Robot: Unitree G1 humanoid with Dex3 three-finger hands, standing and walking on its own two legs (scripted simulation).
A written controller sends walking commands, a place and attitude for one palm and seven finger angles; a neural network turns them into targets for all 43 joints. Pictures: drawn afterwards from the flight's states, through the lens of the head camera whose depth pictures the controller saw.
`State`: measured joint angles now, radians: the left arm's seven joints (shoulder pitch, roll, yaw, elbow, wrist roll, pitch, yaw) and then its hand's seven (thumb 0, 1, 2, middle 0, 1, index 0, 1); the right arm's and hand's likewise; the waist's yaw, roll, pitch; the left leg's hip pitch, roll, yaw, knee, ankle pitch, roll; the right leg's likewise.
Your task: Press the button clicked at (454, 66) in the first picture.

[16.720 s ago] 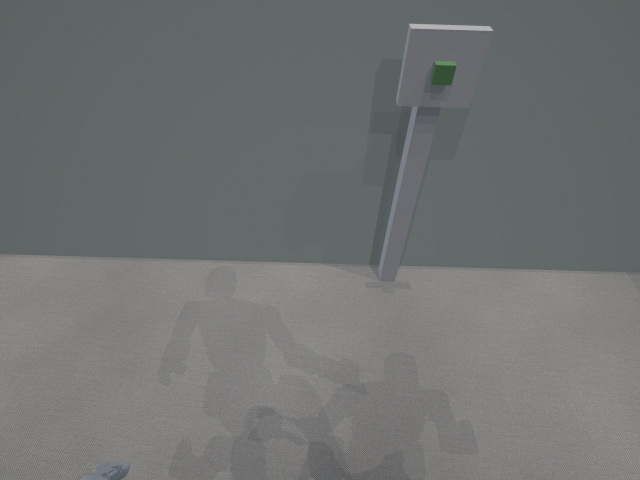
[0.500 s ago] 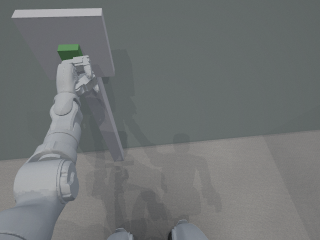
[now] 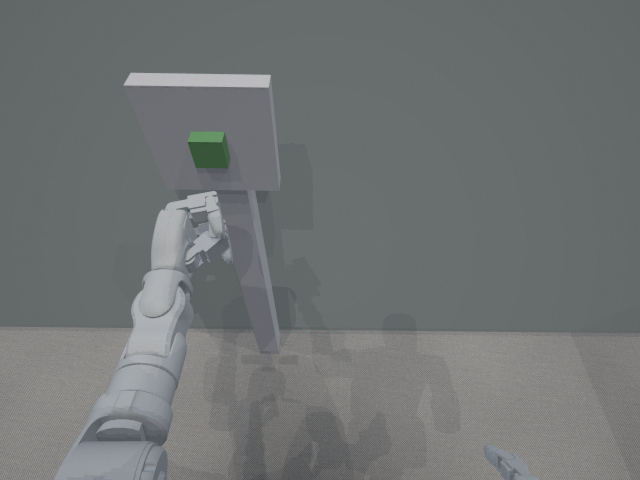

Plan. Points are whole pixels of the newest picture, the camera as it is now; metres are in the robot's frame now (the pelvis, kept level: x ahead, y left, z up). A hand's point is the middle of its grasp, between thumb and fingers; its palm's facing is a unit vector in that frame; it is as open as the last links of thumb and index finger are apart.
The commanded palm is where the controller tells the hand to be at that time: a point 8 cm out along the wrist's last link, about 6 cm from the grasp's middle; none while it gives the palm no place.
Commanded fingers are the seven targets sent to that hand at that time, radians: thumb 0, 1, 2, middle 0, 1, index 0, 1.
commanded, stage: pull the fist back off the button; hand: left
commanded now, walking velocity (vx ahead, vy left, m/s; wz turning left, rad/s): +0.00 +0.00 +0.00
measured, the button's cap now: (210, 148) +0.53 +0.17 +0.12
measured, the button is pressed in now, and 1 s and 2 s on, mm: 0 0 0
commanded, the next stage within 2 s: draw the hand back to the body in 0.20 s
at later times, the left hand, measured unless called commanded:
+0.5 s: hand (212, 245) +0.36 +0.14 +0.11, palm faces -0.01 -1.00 -0.02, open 3.1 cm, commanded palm +0.32 +0.20 +0.11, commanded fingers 0.00 0.90 0.90 -1.30 -1.50 -1.30 -1.50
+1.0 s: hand (120, 323) +0.25 +0.19 +0.14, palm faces +0.20 -0.96 -0.21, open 3.1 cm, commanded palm +0.21 +0.24 +0.16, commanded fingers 0.00 0.90 0.90 -1.30 -1.50 -1.30 -1.50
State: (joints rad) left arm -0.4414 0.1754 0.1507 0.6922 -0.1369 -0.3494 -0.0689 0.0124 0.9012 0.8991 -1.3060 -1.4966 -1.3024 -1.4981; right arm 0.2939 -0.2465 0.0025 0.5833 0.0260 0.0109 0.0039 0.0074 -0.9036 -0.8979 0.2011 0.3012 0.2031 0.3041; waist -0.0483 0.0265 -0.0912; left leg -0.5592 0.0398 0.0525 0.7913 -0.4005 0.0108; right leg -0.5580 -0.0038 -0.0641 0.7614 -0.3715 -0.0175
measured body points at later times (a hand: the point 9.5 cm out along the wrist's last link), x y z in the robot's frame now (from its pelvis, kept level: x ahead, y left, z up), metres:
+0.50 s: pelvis +0.00 +0.00 +0.01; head +0.02 -0.02 +0.46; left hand +0.36 +0.19 +0.11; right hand +0.10 -0.25 -0.11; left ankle -0.01 +0.11 -0.71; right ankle +0.00 -0.11 -0.71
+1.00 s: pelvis +0.00 +0.00 +0.03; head -0.02 -0.02 +0.48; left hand +0.23 +0.24 +0.15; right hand +0.21 -0.21 -0.03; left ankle -0.01 +0.11 -0.71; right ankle +0.00 -0.11 -0.71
